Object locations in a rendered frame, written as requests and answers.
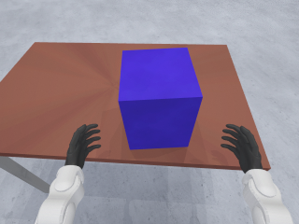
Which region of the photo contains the table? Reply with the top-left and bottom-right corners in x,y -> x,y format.
0,42 -> 271,193

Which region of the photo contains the robot left forearm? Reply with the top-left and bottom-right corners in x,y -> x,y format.
35,165 -> 85,224

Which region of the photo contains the carton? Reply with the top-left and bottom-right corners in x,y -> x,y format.
118,48 -> 203,150

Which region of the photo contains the robot left hand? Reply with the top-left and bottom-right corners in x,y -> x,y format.
64,123 -> 101,170

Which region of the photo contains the robot right hand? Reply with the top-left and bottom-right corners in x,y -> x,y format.
221,124 -> 263,173

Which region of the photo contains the robot right forearm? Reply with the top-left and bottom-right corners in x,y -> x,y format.
242,169 -> 293,224

